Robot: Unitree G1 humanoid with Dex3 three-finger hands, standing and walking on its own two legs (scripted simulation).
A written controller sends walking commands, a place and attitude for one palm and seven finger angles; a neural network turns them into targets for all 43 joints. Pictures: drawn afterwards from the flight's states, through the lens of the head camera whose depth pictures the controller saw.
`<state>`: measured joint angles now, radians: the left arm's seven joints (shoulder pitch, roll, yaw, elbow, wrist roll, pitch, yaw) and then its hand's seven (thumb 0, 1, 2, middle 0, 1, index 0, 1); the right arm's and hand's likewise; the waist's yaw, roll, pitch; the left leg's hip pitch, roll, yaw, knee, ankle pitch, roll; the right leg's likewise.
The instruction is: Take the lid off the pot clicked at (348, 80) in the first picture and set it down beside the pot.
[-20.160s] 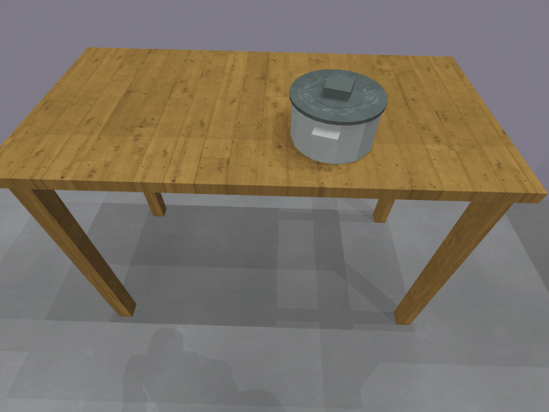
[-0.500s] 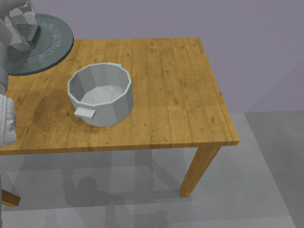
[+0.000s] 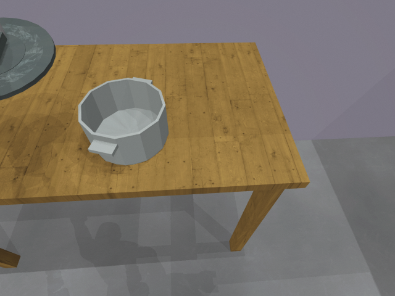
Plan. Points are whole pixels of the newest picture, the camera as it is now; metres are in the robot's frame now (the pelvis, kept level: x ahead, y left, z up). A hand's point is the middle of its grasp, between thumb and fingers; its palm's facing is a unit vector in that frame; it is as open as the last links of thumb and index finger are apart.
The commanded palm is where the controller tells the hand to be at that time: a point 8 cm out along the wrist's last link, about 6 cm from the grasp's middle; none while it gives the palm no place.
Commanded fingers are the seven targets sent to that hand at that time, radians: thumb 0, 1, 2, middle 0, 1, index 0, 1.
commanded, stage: move the lid sideways beside the pot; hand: left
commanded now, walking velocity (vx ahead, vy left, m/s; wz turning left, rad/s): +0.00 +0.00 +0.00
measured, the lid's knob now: out of the picture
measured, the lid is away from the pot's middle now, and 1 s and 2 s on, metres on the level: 0.19 0.23 0.24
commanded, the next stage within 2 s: lower the lid onto the table in 0.72 s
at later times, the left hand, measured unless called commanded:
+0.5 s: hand out of the picture +0.45 +0.38 +0.26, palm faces -0.24 -0.22 -0.94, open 8.9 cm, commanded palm +0.47 +0.38 +0.34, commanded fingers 0.00 0.55 0.96 -0.78 -1.15 -0.71 -1.10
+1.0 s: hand out of the picture +0.47 +0.36 +0.25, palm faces -0.26 -0.29 -0.92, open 8.9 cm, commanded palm +0.49 +0.37 +0.33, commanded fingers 0.00 0.55 0.96 -0.78 -1.15 -0.71 -1.10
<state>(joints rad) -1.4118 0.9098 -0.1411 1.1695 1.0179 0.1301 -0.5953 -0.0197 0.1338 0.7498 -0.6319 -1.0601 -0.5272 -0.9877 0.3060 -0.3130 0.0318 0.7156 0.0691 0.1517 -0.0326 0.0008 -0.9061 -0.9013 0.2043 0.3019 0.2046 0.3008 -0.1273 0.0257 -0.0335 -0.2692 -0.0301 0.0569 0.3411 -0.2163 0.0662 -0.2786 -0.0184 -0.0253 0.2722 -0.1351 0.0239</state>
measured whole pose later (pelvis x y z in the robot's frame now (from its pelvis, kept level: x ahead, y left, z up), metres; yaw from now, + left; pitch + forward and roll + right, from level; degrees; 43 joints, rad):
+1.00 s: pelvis +0.01 +0.00 +0.00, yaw +0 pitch +10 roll -2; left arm -1.51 0.99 -0.14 1.32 1.03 0.20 -0.60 -0.02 0.14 0.75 -0.63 -1.06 -0.52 -0.99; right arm 0.34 -0.32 0.05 0.73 0.08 0.13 -0.04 0.00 -0.91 -0.90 0.21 0.30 0.21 0.30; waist -0.15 0.03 -0.02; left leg -0.30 -0.03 0.06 0.36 -0.24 0.07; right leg -0.30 -0.01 -0.02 0.26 -0.14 0.03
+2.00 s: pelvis +0.00 +0.01 -0.01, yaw +0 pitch +11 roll -2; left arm -1.42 0.97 -0.15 1.38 1.01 0.14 -0.55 -0.02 0.15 0.75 -0.63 -1.06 -0.51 -0.98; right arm 0.38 -0.32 0.04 0.75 0.09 0.12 -0.06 0.00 -0.91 -0.90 0.21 0.30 0.21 0.30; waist -0.16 0.01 -0.02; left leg -0.38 -0.02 0.04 0.45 -0.27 0.07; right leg -0.36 -0.01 -0.04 0.32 -0.16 0.03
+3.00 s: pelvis +0.00 +0.01 -0.02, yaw +0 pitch +14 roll -4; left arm -1.33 0.97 -0.10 1.38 1.01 0.03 -0.51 -0.01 0.16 0.75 -0.63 -1.06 -0.51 -0.98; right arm 0.39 -0.31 0.05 0.74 0.09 0.14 -0.09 0.00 -0.90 -0.90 0.21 0.30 0.21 0.30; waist -0.19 0.01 -0.04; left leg -0.53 0.00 0.04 0.61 -0.33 0.08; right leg -0.50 0.00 -0.04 0.46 -0.21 0.04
